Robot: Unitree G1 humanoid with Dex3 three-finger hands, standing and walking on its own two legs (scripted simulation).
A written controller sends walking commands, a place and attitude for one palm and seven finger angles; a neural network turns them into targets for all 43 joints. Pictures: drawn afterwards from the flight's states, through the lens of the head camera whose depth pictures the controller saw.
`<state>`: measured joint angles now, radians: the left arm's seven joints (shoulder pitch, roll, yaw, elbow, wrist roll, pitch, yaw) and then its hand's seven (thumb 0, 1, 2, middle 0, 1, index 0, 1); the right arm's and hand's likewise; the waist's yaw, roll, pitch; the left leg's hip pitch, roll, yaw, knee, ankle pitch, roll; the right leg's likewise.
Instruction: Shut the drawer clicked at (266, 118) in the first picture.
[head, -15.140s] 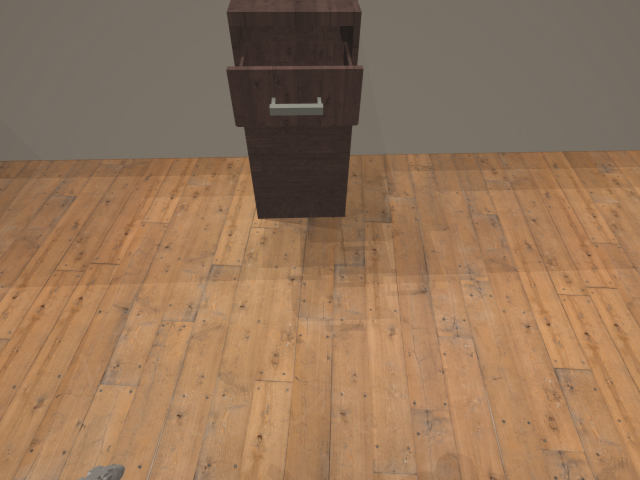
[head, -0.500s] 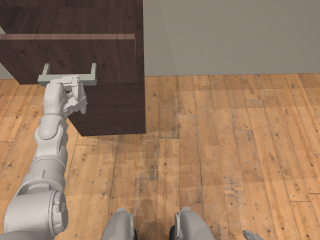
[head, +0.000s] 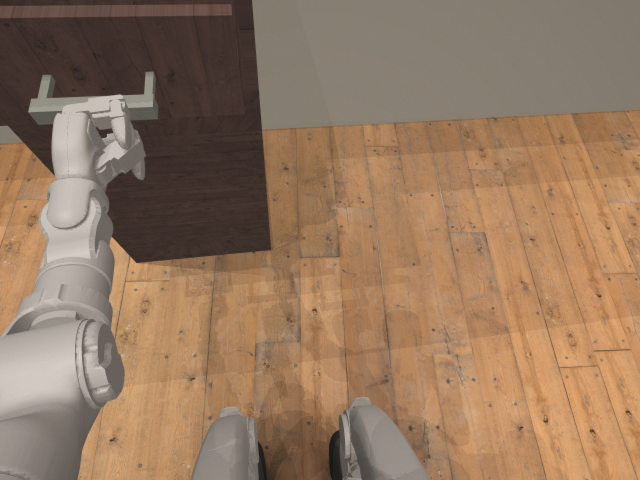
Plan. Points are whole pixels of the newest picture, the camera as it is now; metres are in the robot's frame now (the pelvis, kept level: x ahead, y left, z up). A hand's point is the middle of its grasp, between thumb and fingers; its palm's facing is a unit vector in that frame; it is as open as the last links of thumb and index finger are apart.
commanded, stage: push the drawer shut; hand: left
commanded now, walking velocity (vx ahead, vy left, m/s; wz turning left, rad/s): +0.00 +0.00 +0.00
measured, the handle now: (98, 95) +0.58 +0.24 +0.06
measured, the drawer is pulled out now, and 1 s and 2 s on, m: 0.05 0.00 0.00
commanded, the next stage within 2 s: pull the fist back off the drawer in 0.86 s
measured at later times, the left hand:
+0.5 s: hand (132, 111) +0.56 +0.19 +0.06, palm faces +0.05 -1.00 -0.03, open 3.3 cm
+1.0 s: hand (120, 104) +0.57 +0.21 +0.06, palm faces +0.05 -1.00 -0.05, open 3.3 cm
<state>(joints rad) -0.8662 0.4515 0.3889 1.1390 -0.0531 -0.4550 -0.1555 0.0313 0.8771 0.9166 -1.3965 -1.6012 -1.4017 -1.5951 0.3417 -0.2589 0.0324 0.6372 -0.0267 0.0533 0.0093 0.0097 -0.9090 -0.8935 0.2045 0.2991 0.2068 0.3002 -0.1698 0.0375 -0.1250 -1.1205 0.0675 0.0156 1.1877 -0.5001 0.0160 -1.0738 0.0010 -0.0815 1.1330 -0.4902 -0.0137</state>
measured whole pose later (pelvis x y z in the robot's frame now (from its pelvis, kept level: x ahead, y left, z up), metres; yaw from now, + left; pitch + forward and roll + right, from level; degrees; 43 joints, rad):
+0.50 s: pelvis +0.00 +0.01 -0.01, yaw -1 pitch +28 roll -5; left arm -1.05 0.60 0.46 1.24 0.00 -0.40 -0.19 0.04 0.80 0.87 -1.40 -1.60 -1.40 -1.60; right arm 0.37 -0.26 0.06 0.62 -0.04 0.08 0.02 0.01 -0.91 -0.89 0.20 0.30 0.21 0.30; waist -0.24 0.04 -0.11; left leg -1.21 0.08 0.00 1.23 -0.51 0.02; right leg -1.15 0.02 -0.10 1.14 -0.49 -0.01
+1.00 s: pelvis -0.03 +0.01 -0.03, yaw -1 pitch +31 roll -7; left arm -1.28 0.73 0.37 1.37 0.05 -0.33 -0.16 0.04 0.60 0.91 -1.40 -1.60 -1.40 -1.60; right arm 0.39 -0.27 0.10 0.66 -0.06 0.01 0.00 0.01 -0.91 -0.89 0.21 0.30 0.21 0.30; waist -0.29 0.05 -0.11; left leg -1.37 0.07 -0.05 1.30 -0.48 0.03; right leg -1.27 0.00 -0.14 1.19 -0.46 -0.01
